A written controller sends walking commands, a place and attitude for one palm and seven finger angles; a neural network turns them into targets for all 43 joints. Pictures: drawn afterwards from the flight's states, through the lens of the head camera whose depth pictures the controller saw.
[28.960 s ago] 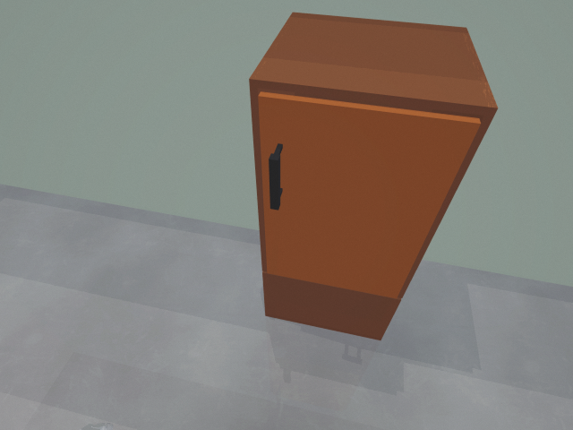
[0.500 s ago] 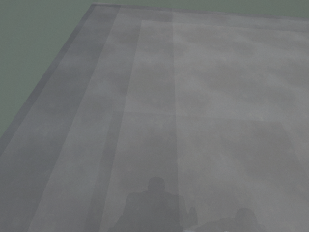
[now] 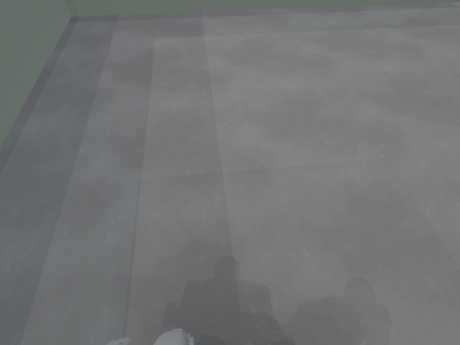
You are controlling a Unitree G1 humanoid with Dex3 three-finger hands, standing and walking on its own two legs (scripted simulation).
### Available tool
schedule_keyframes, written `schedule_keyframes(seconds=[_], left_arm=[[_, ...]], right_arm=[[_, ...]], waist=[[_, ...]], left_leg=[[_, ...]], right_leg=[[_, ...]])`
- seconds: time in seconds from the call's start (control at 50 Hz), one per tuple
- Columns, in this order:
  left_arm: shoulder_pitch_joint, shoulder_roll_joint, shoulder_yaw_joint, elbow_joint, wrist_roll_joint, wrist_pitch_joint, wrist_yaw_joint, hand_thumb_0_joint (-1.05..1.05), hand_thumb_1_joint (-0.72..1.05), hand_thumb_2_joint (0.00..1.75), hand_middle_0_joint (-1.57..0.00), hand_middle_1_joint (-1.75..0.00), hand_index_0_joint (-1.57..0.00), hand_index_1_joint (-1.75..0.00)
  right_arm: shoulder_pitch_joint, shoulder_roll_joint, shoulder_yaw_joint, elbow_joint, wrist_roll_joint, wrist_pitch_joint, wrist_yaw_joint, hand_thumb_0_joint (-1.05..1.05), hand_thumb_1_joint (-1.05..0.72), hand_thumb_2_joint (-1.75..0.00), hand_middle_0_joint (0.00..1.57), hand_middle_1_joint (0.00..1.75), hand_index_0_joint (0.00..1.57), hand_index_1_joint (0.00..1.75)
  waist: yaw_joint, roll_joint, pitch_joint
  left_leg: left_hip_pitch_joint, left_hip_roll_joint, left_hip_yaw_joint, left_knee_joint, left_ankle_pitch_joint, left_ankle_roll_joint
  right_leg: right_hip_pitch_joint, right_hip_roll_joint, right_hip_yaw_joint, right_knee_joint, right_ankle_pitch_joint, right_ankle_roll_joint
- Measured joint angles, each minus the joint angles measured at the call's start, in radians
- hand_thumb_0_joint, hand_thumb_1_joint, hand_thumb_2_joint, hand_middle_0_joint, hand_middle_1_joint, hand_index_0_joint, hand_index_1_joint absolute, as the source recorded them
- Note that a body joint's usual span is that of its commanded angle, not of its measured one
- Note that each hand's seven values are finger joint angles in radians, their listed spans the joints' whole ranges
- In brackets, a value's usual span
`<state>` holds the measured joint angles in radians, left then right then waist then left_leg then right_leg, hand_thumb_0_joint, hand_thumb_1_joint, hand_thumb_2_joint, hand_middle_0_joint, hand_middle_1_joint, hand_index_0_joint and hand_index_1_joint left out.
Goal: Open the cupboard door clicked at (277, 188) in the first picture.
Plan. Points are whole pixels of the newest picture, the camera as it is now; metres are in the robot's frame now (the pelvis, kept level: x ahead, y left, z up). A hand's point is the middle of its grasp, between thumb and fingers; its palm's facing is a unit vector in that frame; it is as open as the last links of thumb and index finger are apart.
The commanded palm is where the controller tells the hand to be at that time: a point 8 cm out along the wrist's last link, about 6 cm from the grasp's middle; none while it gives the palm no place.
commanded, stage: turn to face it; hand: left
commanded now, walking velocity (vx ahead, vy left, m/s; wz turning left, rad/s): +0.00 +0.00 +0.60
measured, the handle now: out of the picture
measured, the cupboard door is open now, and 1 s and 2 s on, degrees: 42 42 42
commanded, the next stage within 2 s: none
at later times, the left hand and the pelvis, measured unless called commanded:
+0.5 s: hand out of the picture +0.13 +0.22 -0.17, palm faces +0.27 -0.93 -0.26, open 7.4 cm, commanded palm none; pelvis +0.08 -0.01 -0.01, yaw +15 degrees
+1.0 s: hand out of the picture +0.02 +0.15 -0.19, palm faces +0.60 -0.76 -0.25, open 7.4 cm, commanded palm none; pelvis +0.11 -0.04 -0.02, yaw +36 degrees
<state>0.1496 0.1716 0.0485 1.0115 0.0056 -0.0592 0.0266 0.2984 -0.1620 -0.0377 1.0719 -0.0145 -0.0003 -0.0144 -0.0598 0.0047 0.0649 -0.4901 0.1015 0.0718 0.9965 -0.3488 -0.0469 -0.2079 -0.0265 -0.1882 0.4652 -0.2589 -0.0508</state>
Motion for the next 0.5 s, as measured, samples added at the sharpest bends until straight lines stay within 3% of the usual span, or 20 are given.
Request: schedule_keyframes(seconds=[0.06, 0.14, 0.16, 0.18, 0.22, 0.26, 0.3, 0.4, 0.5], left_arm=[[-0.001, 0.007, 0.0, 0.004, 0.004, 0.008, -0.001, -0.02, 0.96, 0.9, -0.21, -0.3, -0.2, -0.3], [0.012, 0.01, 0.002, -0.004, 0.006, 0.027, -0.003, -0.01, 0.95, 0.9, -0.21, -0.3, -0.2, -0.3], [0.024, 0.009, 0.002, -0.008, 0.005, 0.033, -0.004, -0.01, 0.94, 0.9, -0.21, -0.3, -0.2, -0.3], [0.032, 0.009, 0.003, -0.012, 0.001, 0.043, -0.005, -0.01, 0.94, 0.9, -0.21, -0.3, -0.2, -0.3], [0.03, 0.021, 0.005, -0.017, 0.001, 0.072, -0.003, -0.01, 0.93, 0.9, -0.2, -0.3, -0.2, -0.3], [0.017, 0.03, 0.012, -0.017, 0.006, 0.092, -0.004, 0.0, 0.92, 0.9, -0.2, -0.3, -0.2, -0.3], [0.002, 0.036, 0.018, -0.026, 0.009, 0.098, -0.009, 0.0, 0.92, 0.9, -0.2, -0.3, -0.2, -0.3], [-0.011, 0.044, 0.022, -0.068, 0.009, 0.099, -0.014, 0.0, 0.91, 0.9, -0.2, -0.3, -0.2, -0.3], [-0.014, 0.051, 0.019, -0.097, 0.008, 0.101, -0.013, 0.0, 0.91, 0.9, -0.2, -0.3, -0.2, -0.3]], right_arm=[[-0.032, 0.021, 0.004, -0.021, -0.001, 0.006, 0.006, 0.01, -0.92, -0.9, 0.2, 0.3, 0.2, 0.29], [-0.061, 0.002, -0.003, -0.041, -0.007, 0.018, 0.014, 0.01, -0.94, -0.9, 0.2, 0.3, 0.2, 0.29], [-0.06, -0.009, -0.004, -0.056, -0.01, 0.016, 0.019, 0.01, -0.94, -0.9, 0.2, 0.3, 0.2, 0.29], [-0.063, -0.02, -0.007, -0.07, -0.015, 0.011, 0.02, 0.01, -0.94, -0.9, 0.2, 0.3, 0.2, 0.29], [-0.083, -0.026, -0.009, -0.09, -0.019, 0.008, 0.014, 0.01, -0.94, -0.9, 0.2, 0.3, 0.2, 0.29], [-0.094, -0.031, -0.009, -0.108, -0.019, 0.009, 0.007, 0.01, -0.93, -0.9, 0.2, 0.3, 0.2, 0.29], [-0.099, -0.035, -0.009, -0.12, -0.018, 0.008, 0.001, 0.01, -0.93, -0.9, 0.2, 0.3, 0.2, 0.29], [-0.112, -0.05, -0.012, -0.136, -0.015, 0.012, 0.005, 0.01, -0.92, -0.9, 0.2, 0.3, 0.2, 0.29], [-0.119, -0.062, -0.028, -0.152, -0.017, 0.03, 0.016, 0.01, -0.91, -0.9, 0.2, 0.3, 0.21, 0.3]], waist=[[0.008, -0.012, -0.004], [0.026, -0.029, 0.005], [0.031, -0.027, 0.002], [0.03, -0.023, -0.004], [0.026, -0.038, 0.004], [0.028, -0.04, 0.005], [0.036, -0.036, 0.008], [0.05, -0.008, 0.008], [0.04, 0.025, 0.003]], left_leg=[[-0.008, -0.007, 0.025, -0.126, 0.033, -0.001], [0.049, -0.034, 0.063, -0.298, 0.092, 0.012], [0.074, -0.039, 0.059, -0.354, 0.165, 0.027], [0.068, -0.048, 0.052, -0.349, 0.166, 0.074], [0.041, -0.069, 0.048, -0.29, 0.108, 0.12], [0.037, -0.083, 0.036, -0.3, 0.093, 0.124], [0.047, -0.096, 0.022, -0.348, 0.12, 0.112], [0.075, -0.107, -0.029, -0.455, 0.179, 0.103], [0.072, -0.108, -0.102, -0.472, 0.194, 0.071]], right_leg=[[0.051, -0.003, -0.037, -0.017, -0.027, 0.01], [0.082, -0.03, -0.083, 0.067, -0.119, 0.036], [0.071, -0.038, -0.089, 0.122, -0.156, 0.045], [0.036, -0.05, -0.085, 0.211, -0.194, 0.062], [-0.065, -0.051, 0.009, 0.441, -0.303, 0.082], [-0.165, -0.039, 0.084, 0.622, -0.29, 0.096], [-0.234, -0.04, 0.128, 0.695, -0.226, 0.107], [-0.282, -0.044, 0.175, 0.59, -0.167, 0.122], [-0.213, -0.021, 0.173, 0.374, -0.178, 0.118]])
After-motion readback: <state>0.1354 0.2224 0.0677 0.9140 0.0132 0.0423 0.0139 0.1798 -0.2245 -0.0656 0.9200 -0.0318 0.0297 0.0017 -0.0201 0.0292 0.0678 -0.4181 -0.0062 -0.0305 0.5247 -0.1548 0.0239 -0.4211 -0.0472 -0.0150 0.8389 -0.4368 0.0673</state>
